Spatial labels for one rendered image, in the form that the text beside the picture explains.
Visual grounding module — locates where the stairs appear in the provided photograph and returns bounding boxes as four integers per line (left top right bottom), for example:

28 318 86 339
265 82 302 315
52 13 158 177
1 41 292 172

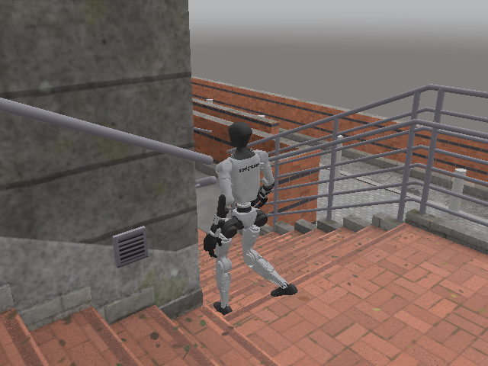
0 304 282 366
198 225 387 316

